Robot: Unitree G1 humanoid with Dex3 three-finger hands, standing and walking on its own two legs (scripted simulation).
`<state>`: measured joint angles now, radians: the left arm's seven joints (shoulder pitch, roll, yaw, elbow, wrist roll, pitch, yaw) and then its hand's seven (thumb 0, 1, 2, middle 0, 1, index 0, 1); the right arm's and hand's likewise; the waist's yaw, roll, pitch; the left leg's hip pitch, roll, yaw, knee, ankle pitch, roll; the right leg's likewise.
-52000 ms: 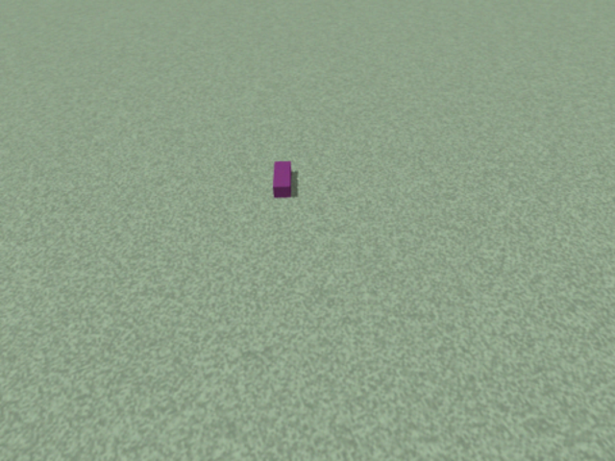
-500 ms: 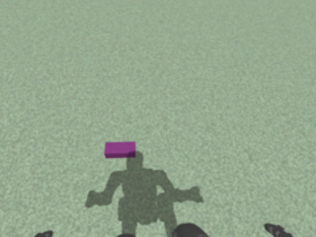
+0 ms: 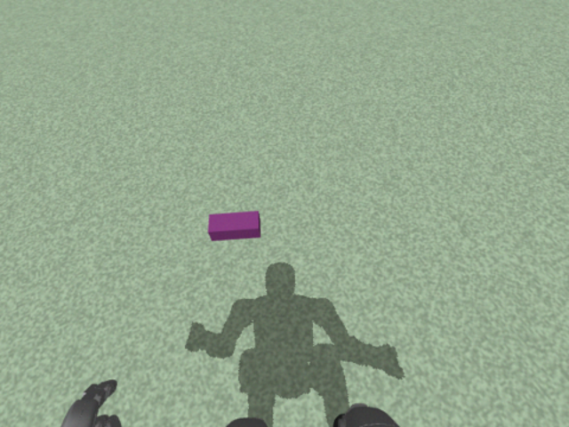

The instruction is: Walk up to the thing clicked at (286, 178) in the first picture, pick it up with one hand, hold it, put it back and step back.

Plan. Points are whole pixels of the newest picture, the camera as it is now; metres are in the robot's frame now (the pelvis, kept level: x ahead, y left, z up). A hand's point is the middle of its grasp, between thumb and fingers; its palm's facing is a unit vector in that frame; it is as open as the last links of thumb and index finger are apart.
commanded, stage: step back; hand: left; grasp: from above
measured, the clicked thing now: (235, 226) +0.86 +0.25 -0.72
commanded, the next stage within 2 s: stand in 1.60 s
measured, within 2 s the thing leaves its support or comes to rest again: neither
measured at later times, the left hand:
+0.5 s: hand out of the picture -0.11 +0.23 -0.15, palm faces -0.05 -0.91 -0.40, open 7.4 cm
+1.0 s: hand out of the picture -0.19 +0.24 -0.14, palm faces +0.04 -0.93 -0.37, open 7.4 cm
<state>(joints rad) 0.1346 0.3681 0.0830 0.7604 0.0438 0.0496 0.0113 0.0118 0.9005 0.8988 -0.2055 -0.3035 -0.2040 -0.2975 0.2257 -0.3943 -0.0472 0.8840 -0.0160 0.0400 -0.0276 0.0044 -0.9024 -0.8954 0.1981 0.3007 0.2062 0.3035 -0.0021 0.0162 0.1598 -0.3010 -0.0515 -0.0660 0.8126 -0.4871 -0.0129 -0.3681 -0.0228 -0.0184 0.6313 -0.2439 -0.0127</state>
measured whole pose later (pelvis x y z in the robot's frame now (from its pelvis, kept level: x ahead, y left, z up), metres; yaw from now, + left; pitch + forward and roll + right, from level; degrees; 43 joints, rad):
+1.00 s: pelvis -0.24 -0.04 +0.01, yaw +2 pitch -3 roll +1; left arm 0.26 0.41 0.08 0.97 0.03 0.01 -0.04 0.01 0.90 0.90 -0.20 -0.30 -0.20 -0.30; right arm 0.28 -0.35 -0.05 0.98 -0.05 -0.01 0.03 0.01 -0.90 -0.89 0.20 0.30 0.21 0.30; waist 0.00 -0.03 0.03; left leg -0.16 0.00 -0.03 0.51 -0.31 0.01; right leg -0.36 -0.03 -0.01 0.76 -0.43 -0.01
